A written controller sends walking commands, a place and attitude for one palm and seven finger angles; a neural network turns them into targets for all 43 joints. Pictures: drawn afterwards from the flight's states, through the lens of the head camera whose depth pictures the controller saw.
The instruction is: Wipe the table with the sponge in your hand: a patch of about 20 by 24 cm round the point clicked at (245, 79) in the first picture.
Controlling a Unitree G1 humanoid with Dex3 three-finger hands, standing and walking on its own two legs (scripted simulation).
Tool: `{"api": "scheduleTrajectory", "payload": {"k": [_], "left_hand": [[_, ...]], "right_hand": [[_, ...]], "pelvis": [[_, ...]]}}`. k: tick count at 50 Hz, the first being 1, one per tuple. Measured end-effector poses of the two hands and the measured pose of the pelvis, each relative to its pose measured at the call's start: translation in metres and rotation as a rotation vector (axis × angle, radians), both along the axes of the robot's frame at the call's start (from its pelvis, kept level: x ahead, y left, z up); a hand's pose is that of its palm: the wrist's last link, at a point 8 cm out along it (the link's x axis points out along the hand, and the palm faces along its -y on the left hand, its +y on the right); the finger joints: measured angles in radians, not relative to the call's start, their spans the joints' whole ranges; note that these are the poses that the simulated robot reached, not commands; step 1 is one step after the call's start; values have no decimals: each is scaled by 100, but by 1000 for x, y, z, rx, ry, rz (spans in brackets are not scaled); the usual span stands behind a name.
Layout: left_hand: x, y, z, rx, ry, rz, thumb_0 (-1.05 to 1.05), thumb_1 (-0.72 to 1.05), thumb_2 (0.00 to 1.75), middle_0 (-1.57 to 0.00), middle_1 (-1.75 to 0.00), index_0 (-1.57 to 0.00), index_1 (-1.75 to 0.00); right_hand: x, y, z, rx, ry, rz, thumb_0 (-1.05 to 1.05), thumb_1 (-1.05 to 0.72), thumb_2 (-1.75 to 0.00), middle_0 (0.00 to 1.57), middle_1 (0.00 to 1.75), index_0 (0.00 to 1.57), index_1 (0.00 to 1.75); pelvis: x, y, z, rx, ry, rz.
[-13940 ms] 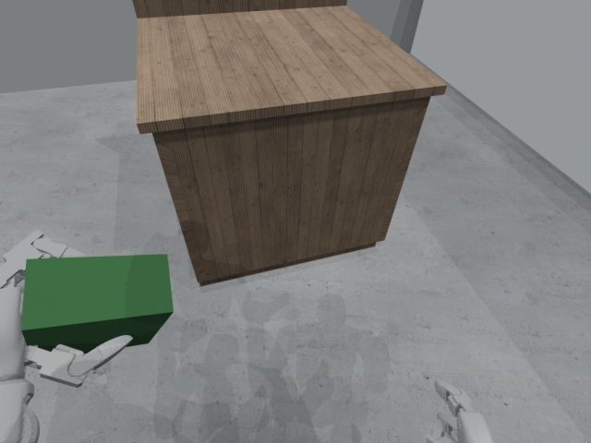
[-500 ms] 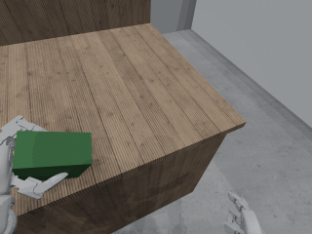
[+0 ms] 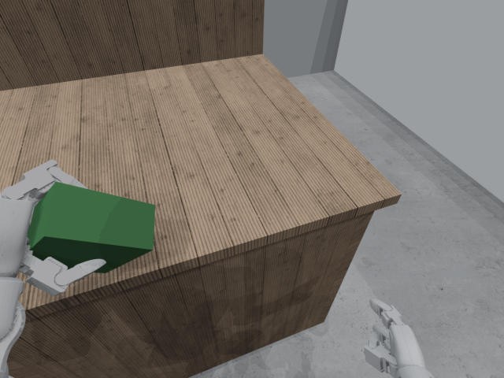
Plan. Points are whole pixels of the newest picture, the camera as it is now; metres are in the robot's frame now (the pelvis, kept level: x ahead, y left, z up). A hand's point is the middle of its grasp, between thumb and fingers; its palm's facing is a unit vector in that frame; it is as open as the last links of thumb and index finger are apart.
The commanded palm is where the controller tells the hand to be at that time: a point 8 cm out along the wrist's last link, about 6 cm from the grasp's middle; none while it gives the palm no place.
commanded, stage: turn the palm down, sponge in hand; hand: left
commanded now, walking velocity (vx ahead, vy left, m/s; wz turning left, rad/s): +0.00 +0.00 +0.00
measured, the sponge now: (100, 237) +0.23 +0.24 +0.15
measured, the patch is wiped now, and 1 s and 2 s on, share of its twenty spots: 0.00 0.00 0.00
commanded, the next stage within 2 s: move the sponge above the wiping area in 1.76 s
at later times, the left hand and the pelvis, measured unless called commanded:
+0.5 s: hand (73, 192) +0.25 +0.26 +0.21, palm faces +0.39 -0.41 -0.83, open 10.2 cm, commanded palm +0.21 +0.27 +0.25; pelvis +0.02 -0.03 +0.00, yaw -2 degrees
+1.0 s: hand (53, 176) +0.27 +0.29 +0.22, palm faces +0.34 -0.23 -0.91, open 10.2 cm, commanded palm +0.21 +0.27 +0.28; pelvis +0.02 -0.01 +0.01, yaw -1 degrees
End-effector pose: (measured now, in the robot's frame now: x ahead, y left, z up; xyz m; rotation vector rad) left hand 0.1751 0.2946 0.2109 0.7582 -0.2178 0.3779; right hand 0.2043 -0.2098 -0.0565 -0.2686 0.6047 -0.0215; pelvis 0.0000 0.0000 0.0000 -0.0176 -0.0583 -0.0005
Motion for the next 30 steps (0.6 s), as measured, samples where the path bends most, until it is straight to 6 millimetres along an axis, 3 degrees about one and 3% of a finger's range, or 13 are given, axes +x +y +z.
{"api": "scheduleTrajectory", "payload": {"k": [4, 8, 13, 18, 23, 27, 30], "left_hand": [[1, 15, 16, 19, -41, 139, -1, -50, 102, -72, -133, -73, -133], [16, 16, 12, 36, 136, 197, -1, -50, 102, -72, -133, -73, -133], [34, -21, 4, 143, 275, 58, -1, -50, 102, -72, -133, -73, -133], [35, -49, 22, 224, 164, -53, -1, -50, 102, -72, -133, -73, -133], [37, -29, 39, 237, 115, 115, -1, -50, 102, -72, -133, -73, -133], [43, -5, 31, 248, 259, 259, -1, -50, 102, -72, -133, -73, -133], [48, -6, 21, 275, 357, 258, -1, -50, 102, -72, -133, -73, -133]], "right_hand": [[-5, -1, -12, 15, 37, 10, 2, -91, -90, 20, 30, 20, 30], [-9, -5, -19, 51, 38, -18, 2, -91, -90, 20, 30, 20, 30], [-8, -14, -18, 90, -12, -66, 2, -91, -90, 20, 30, 20, 30], [-6, -27, -18, 83, -15, -96, 2, -91, -90, 20, 30, 20, 30], [0, -40, -23, 62, 38, -107, 2, -91, -90, 20, 30, 20, 30], [10, -48, -25, 48, 59, -117, 2, -91, -90, 20, 30, 20, 30], [22, -49, -21, 40, 41, -119, 2, -91, -90, 20, 30, 20, 30]], "pelvis": [[-6, -9, -2, -4, -14, 17], [-10, -14, -2, 3, -26, 13], [-8, -18, -2, 13, -21, -9], [3, -23, -3, 15, -9, -25], [16, -25, -2, 18, -4, -28], [22, -26, -1, 26, 1, -26], [24, -25, 0, 28, 3, -24]]}}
